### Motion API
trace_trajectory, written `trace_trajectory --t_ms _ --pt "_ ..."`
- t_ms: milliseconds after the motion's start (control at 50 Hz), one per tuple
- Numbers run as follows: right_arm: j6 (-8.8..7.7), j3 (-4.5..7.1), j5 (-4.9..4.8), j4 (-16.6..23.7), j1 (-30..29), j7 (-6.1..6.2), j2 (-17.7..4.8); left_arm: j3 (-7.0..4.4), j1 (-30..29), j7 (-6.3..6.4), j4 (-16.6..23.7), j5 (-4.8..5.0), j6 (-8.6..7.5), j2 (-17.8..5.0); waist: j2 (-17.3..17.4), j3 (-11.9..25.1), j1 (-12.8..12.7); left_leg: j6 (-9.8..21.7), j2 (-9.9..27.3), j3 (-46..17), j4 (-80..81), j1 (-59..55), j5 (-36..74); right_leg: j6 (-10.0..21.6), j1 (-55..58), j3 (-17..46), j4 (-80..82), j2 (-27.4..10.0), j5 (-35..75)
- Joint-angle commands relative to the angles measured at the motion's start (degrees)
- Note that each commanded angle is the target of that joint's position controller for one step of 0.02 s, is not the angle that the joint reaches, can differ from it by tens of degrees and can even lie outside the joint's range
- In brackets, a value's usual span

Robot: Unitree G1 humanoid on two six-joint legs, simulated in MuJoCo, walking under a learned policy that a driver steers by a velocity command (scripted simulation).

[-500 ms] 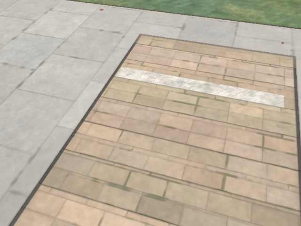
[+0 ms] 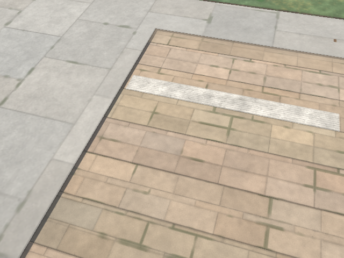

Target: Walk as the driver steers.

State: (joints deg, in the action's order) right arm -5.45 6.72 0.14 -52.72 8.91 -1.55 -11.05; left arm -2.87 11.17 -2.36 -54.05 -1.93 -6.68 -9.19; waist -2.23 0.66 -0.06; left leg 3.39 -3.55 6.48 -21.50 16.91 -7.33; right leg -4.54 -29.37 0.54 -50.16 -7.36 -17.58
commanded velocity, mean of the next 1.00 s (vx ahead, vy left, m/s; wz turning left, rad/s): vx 0.07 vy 0.00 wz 0.00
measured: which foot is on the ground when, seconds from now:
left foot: down 0.00-1.00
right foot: up 0.00-0.02, down 0.04-1.00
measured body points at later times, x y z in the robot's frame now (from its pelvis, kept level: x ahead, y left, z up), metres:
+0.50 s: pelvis +0.04 -0.02 +0.00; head +0.05 -0.02 +0.44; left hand +0.14 +0.21 -0.14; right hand +0.16 -0.26 -0.14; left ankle +0.04 +0.10 -0.74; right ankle +0.05 -0.13 -0.74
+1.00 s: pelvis +0.05 -0.02 +0.01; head +0.06 -0.03 +0.46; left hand +0.06 +0.23 -0.14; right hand +0.10 -0.26 -0.14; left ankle +0.04 +0.10 -0.73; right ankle +0.04 -0.13 -0.73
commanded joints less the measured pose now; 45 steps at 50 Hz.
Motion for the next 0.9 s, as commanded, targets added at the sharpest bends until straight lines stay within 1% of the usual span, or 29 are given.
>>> trace_trajectory --t_ms 20,40,60,80,100,120,140,160,180,200,220,240,260,280,320,340,440,560,720,740,760,780,800,820,840,860,880,900 --pt "-1.73 -0.23 -0.43 6.9 -13.4 -2.26 -3.8 -1.03 10.7 0.76 -0.3 1.13 -0.82 -2.9 2.7 4.8 -7.6 9.6 14.9 -8.8 -0.1 7.5 18.1 0.8 18.2 -1.4 12.0 0.3 12.5" --pt "-1.33 -1.02 -0.89 6.0 -10.7 -3.32 -2.0 -1.47 10.2 1.18 0.0 1.31 -1.29 -4.3 2.1 5.0 -7.2 7.5 13.6 -9.4 -2.6 6.4 13.9 2.5 20.0 -1.7 15.6 0.4 17.5" --pt "-0.92 -1.35 -1.86 5.9 -5.6 -3.77 -0.1 -1.21 6.4 1.31 1.9 2.34 -1.89 -5.3 -0.3 5.4 -3.7 2.4 9.1 -6.4 -5.6 1.9 5.6 5.9 17.5 0.8 21.7 -2.2 29.0" --pt "-0.54 -0.59 -1.24 4.7 3.6 -2.77 -0.8 -1.25 -1.9 0.50 4.0 3.89 -2.24 -8.3 -5.2 6.2 4.4 -1.8 3.8 -1.8 -5.8 -2.6 -1.6 12.3 14.1 5.2 24.0 -4.6 31.4" --pt "-0.15 -0.21 -0.96 4.5 2.6 -1.42 -2.8 -1.38 -6.3 -0.78 4.7 3.63 -1.70 -7.4 -5.5 5.3 4.3 -3.7 3.2 -0.8 -5.3 -4.0 -3.6 12.1 11.0 6.0 25.5 -4.9 19.7" --pt "0.39 0.14 -0.66 5.5 -1.2 -0.85 -4.4 -1.45 -6.3 -1.34 4.5 3.63 -1.31 -6.3 -3.7 4.7 2.7 -3.4 3.8 -0.9 -5.6 -5.0 -4.1 9.5 9.9 4.4 26.0 -3.2 12.0" --pt "0.67 0.12 -0.52 5.9 -2.7 -0.71 -4.2 -1.60 -5.7 -1.46 4.1 3.73 -1.08 -5.8 -3.2 3.9 1.9 -2.9 4.2 -1.4 -4.8 -4.4 -4.3 7.7 10.3 3.4 25.6 -1.7 8.1" --pt "0.63 0.00 -0.96 5.6 -2.8 -0.80 -3.8 -1.76 -5.4 -1.54 4.0 3.42 -0.83 -5.5 -2.4 3.2 1.2 -2.4 4.5 -2.2 -3.5 -3.2 -4.5 6.8 11.6 2.4 25.0 -0.7 7.4" --pt "0.29 -0.26 -1.32 5.8 -3.4 -0.89 -3.2 -2.02 -4.6 -1.38 3.7 2.92 -0.66 -5.5 -1.7 2.8 0.4 -1.9 4.7 -2.7 -2.7 -2.4 -2.8 6.9 12.8 1.9 24.3 -0.5 9.5" --pt "2.65 -1.42 0.83 5.9 -6.1 1.88 -2.8 -2.40 -0.4 2.00 2.7 0.67 1.50 -6.9 -7.2 4.5 -2.2 -0.7 7.0 -5.7 -8.0 -3.5 2.5 7.1 15.2 1.6 23.8 0.0 18.9" --pt "3.55 -1.64 0.93 5.7 -4.3 3.05 -1.7 -2.04 -0.2 3.45 2.1 0.11 2.18 -4.8 -6.5 5.9 -1.2 -0.8 7.3 -5.4 -8.7 -3.6 3.8 7.7 16.4 2.1 23.3 -0.8 23.3" --pt "4.04 -1.74 0.67 5.0 -4.1 3.57 -2.0 -1.83 -0.6 4.19 2.5 0.47 2.56 -3.9 -4.3 6.0 -1.1 -0.9 7.7 -5.6 -8.5 -3.6 3.5 8.0 17.0 2.0 23.0 -0.7 24.8" --pt "4.31 -1.74 0.37 4.7 -4.5 3.71 -2.3 -1.81 -1.0 4.60 2.5 0.81 2.84 -3.5 -2.5 5.9 -1.1 -1.1 7.7 -5.5 -8.4 -3.1 3.0 7.8 17.7 1.5 22.7 -0.2 24.4" --pt "4.45 -1.76 0.27 4.3 -4.6 3.84 -2.5 -2.02 -1.1 4.82 2.5 0.95 2.96 -4.0 -0.7 5.5 -1.3 -1.1 7.7 -5.4 -8.5 -2.8 2.7 7.7 17.7 1.2 22.5 0.2 23.0" --pt "4.61 -1.91 0.09 3.3 -4.8 3.88 -2.3 -2.22 -1.8 4.88 2.4 1.16 3.19 -4.4 1.2 4.1 -1.2 -1.5 8.1 -5.8 -7.8 -3.0 2.5 7.3 17.0 0.3 22.6 1.0 20.1" --pt "4.60 -1.96 0.03 2.8 -4.9 4.02 -2.5 -2.34 -1.7 4.89 2.1 0.99 3.21 -4.3 2.0 3.2 -1.2 -1.2 8.2 -5.9 -7.7 -2.9 2.7 7.1 16.7 -0.1 22.5 1.4 19.9" --pt "4.53 -2.16 -0.08 -0.2 -4.5 4.26 -3.0 -2.62 -2.0 4.85 1.0 1.02 3.47 -4.3 3.0 2.1 -1.0 -1.1 8.5 -6.0 -7.1 -3.1 2.8 6.7 17.2 -1.6 22.5 2.6 17.9" --pt "4.70 -2.51 -0.15 -3.4 -4.1 4.49 -3.4 -2.48 -1.5 4.82 -0.8 1.05 4.05 -3.7 3.1 0.7 -0.7 -1.0 8.4 -5.8 -5.5 -3.1 -0.1 6.4 17.3 -2.4 23.7 3.4 13.9" --pt "4.90 -3.05 -0.18 -6.6 -3.2 4.52 -3.5 -1.78 0.8 4.94 -3.3 0.95 4.59 -2.9 2.5 -1.2 -0.4 -0.8 7.9 -5.7 -3.1 -2.4 -4.6 5.9 16.9 -3.0 25.4 4.0 9.0" --pt "4.97 -3.06 -0.23 -7.0 -3.2 4.42 -3.5 -1.79 0.9 4.98 -3.5 1.20 4.68 -3.3 2.4 -1.3 -0.4 -1.0 8.0 -5.8 -2.7 -2.4 -4.9 5.9 16.9 -3.0 25.7 3.9 8.4" --pt "5.02 -3.09 -0.25 -7.3 -3.2 4.37 -3.6 -1.66 1.2 5.02 -3.8 1.20 4.73 -3.1 2.5 -1.6 -0.4 -1.1 8.0 -5.8 -2.4 -2.4 -5.4 5.8 16.8 -3.0 25.9 3.9 7.8" --pt "5.15 -3.14 -0.24 -8.2 -1.9 4.33 -3.3 -1.51 2.7 5.06 -4.7 1.16 4.87 -2.5 2.7 -0.6 -0.4 -0.9 7.4 -5.3 -1.9 -2.6 -11.0 6.0 17.2 -3.7 26.1 4.6 2.1" --pt "2.23 -1.25 1.57 -7.1 0.7 1.06 -7.2 -4.14 4.3 1.39 -3.7 1.82 2.27 -9.0 5.8 -8.6 0.6 0.7 7.9 -5.4 2.3 2.0 -29.4 8.8 10.3 -3.0 29.9 3.3 -18.3" --pt "0.93 -0.92 2.45 -7.0 1.1 0.22 -7.0 -4.85 3.9 0.18 -3.9 0.98 1.35 -10.1 4.7 -10.0 0.4 1.7 8.9 -7.3 3.5 2.4 -33.5 10.1 9.0 -2.2 30.6 2.7 -22.5" --pt "0.36 -0.89 2.44 -7.1 2.7 0.54 -5.7 -4.66 4.8 0.20 -4.0 0.26 1.05 -7.2 3.9 -8.1 0.3 2.7 9.9 -8.5 4.0 0.5 -33.0 10.8 9.9 -1.9 30.8 1.9 -21.4" --pt "-0.08 -0.78 2.04 -7.4 4.4 1.36 -4.7 -4.45 6.1 0.99 -4.4 -0.09 0.78 -4.6 3.6 -6.1 0.2 3.8 10.9 -9.4 4.5 -2.3 -30.6 11.0 11.6 -2.0 30.5 1.5 -17.7" --pt "-0.64 -0.93 1.27 -6.8 4.5 2.14 -3.5 -4.28 5.7 1.88 -4.2 0.01 0.27 -3.0 3.5 -5.4 0.1 4.5 12.1 -10.9 5.5 -4.0 -29.0 10.9 12.4 -2.1 30.2 1.2 -13.9" --pt "-0.91 -1.15 0.54 -5.5 2.8 2.55 -2.7 -3.94 4.3 2.52 -3.5 0.49 0.01 -1.9 4.1 -3.8 -0.1 5.1 12.9 -12.2 7.0 -4.9 -27.1 11.0 13.8 -2.1 29.5 1.3 -10.7"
